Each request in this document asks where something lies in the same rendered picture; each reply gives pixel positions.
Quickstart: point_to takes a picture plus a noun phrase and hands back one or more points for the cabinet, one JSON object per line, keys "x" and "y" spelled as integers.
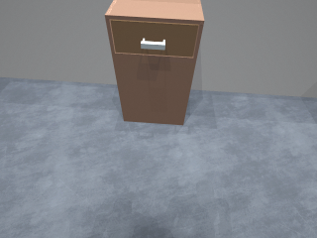
{"x": 154, "y": 88}

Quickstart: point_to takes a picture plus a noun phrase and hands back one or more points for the handle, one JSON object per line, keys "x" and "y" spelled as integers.
{"x": 148, "y": 45}

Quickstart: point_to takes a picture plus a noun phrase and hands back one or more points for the drawer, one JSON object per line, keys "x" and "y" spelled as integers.
{"x": 179, "y": 38}

